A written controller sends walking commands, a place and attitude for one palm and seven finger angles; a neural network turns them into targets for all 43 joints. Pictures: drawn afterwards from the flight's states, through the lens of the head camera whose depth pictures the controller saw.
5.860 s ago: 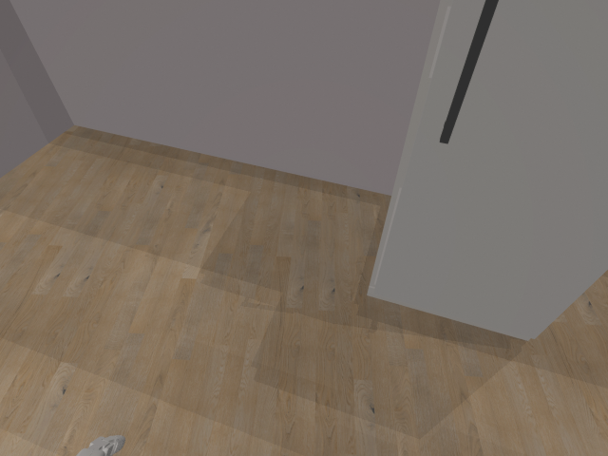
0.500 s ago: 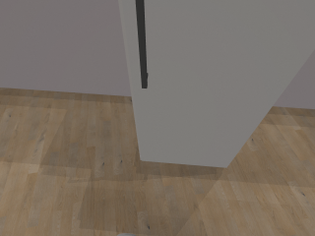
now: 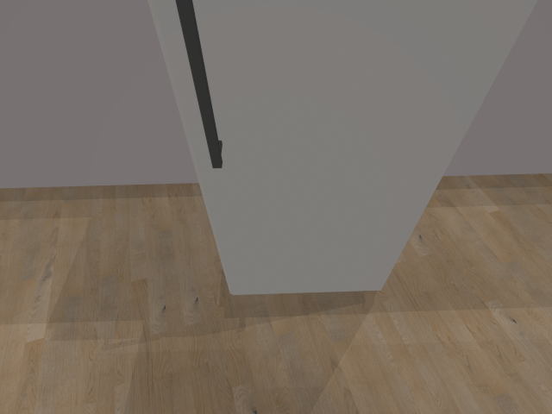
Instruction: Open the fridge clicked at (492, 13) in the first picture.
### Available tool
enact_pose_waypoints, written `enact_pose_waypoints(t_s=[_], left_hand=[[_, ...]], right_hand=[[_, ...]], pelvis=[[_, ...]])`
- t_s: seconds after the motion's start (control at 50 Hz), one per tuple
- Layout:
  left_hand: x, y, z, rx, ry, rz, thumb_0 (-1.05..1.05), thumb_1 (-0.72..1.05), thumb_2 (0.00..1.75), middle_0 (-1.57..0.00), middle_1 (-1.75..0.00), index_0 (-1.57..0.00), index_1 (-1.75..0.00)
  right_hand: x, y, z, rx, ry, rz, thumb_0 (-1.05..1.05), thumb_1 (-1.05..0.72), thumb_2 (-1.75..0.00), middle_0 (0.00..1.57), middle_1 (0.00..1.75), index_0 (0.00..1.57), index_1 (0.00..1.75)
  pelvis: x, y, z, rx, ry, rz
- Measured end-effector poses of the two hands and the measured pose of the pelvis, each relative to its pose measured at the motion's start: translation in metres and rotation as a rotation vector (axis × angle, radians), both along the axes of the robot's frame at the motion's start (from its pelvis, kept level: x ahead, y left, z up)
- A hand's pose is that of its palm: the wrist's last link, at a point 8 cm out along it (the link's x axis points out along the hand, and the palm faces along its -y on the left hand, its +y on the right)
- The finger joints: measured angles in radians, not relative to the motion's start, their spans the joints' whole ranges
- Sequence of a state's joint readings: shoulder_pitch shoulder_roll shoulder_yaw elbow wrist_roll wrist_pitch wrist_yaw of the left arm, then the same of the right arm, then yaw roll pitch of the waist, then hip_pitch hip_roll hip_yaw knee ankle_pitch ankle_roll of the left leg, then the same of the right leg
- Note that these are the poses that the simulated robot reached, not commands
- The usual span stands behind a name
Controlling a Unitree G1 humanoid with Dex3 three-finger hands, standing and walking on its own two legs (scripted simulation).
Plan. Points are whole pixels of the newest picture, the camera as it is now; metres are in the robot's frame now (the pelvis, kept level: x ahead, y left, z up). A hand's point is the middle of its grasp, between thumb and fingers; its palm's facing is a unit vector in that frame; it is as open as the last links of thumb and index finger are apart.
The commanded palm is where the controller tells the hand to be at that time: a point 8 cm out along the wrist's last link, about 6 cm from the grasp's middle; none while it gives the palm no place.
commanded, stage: come to a stop and stand still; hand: left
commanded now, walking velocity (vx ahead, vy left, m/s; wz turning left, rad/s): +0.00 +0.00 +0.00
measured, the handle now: (195, 38) +0.56 +0.13 +0.26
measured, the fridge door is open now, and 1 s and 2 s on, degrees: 0 0 0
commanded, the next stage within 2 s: look again from close up in 0.40 s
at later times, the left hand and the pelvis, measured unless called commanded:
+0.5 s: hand out of the picture +0.00 +0.14 -0.17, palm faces +0.06 -0.98 -0.20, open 7.3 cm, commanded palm none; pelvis +0.01 -0.03 +0.00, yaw +1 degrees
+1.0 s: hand out of the picture -0.02 +0.21 -0.17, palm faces +0.02 -0.97 -0.23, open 7.4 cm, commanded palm none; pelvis -0.02 +0.03 +0.00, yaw +0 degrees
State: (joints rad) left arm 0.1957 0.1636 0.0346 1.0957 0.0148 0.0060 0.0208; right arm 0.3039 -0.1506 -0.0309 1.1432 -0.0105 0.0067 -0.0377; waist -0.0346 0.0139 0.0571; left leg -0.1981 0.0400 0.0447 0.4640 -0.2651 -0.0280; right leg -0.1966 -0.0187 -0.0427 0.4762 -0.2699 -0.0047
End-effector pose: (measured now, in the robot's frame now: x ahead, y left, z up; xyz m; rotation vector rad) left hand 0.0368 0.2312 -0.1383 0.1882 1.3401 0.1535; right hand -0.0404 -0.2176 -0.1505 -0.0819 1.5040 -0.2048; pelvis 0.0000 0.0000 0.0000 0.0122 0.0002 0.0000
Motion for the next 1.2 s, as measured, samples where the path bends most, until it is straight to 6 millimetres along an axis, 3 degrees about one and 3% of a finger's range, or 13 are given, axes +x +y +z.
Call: enact_pose_waypoints(t_s=[0.12,0.22,0.34,0.5,0.58,0.66,0.8,0.96,1.08,1.2], left_hand=[[0.014,-0.016,0.007,0.019,-0.040,0.006,0.00,0.94,0.90,-0.20,-0.29,-0.20,-0.30],[0.011,-0.025,0.005,0.017,-0.044,0.031,0.00,0.95,0.90,-0.20,-0.29,-0.20,-0.30],[-0.009,-0.031,0.002,0.007,-0.001,0.055,0.00,0.95,0.90,-0.20,-0.29,-0.20,-0.30],[-0.044,-0.041,-0.001,-0.031,0.081,0.079,0.00,0.92,0.90,-0.20,-0.29,-0.20,-0.30],[-0.058,-0.039,-0.002,-0.031,0.079,0.063,0.00,0.92,0.90,-0.20,-0.29,-0.20,-0.30],[-0.068,-0.026,-0.009,-0.043,0.080,0.053,0.00,0.91,0.89,-0.20,-0.29,-0.20,-0.30],[-0.063,0.005,-0.011,-0.032,0.023,0.054,0.01,0.91,0.90,-0.20,-0.29,-0.20,-0.30],[-0.062,0.029,-0.003,-0.003,0.014,0.021,0.00,0.91,0.90,-0.20,-0.29,-0.20,-0.30],[-0.068,0.031,0.000,0.006,0.044,0.022,0.00,0.91,0.90,-0.20,-0.29,-0.20,-0.30],[-0.070,0.018,-0.001,-0.008,0.068,0.030,0.00,0.91,0.90,-0.20,-0.29,-0.20,-0.30]], right_hand=[[0.005,-0.007,-0.005,0.037,0.006,0.011,0.00,-0.91,-0.90,0.20,0.30,0.20,0.30],[0.021,-0.012,-0.004,0.041,-0.024,0.034,0.00,-0.91,-0.90,0.20,0.30,0.20,0.30],[0.041,-0.019,-0.002,0.025,-0.066,0.058,0.00,-0.91,-0.90,0.20,0.30,0.20,0.30],[0.048,-0.027,0.002,-0.003,-0.077,0.079,0.00,-0.91,-0.90,0.20,0.30,0.20,0.30],[0.055,-0.024,0.004,-0.014,-0.116,0.083,0.00,-0.91,-0.90,0.20,0.30,0.20,0.30],[0.062,-0.013,0.002,-0.033,-0.193,0.091,0.00,-0.92,-0.90,0.20,0.30,0.20,0.30],[0.055,0.008,0.006,-0.041,-0.233,0.116,0.01,-0.94,-0.90,0.20,0.30,0.20,0.30],[0.030,0.022,0.007,-0.019,-0.196,0.109,0.01,-0.93,-0.90,0.20,0.30,0.20,0.30],[0.013,0.025,0.004,0.004,-0.133,0.103,0.00,-0.92,-0.90,0.20,0.30,0.20,0.30],[0.009,0.023,0.003,0.015,-0.098,0.098,0.00,-0.91,-0.90,0.20,0.30,0.20,0.30]], pelvis=[[0.011,-0.016,0.002,-0.005,-0.006,0.013],[0.013,-0.025,0.002,-0.005,-0.016,0.016],[0.012,-0.029,0.003,-0.009,-0.025,0.015],[0.010,-0.026,0.004,-0.012,-0.027,0.014],[0.001,-0.016,0.002,-0.024,-0.012,-0.001],[-0.006,0.000,-0.004,-0.038,-0.021,0.009],[-0.014,0.019,-0.004,-0.020,-0.043,0.001],[-0.024,0.029,-0.001,-0.007,-0.025,-0.003],[-0.024,0.027,0.000,-0.003,-0.009,-0.001],[-0.019,0.022,0.001,-0.001,-0.005,0.000]])
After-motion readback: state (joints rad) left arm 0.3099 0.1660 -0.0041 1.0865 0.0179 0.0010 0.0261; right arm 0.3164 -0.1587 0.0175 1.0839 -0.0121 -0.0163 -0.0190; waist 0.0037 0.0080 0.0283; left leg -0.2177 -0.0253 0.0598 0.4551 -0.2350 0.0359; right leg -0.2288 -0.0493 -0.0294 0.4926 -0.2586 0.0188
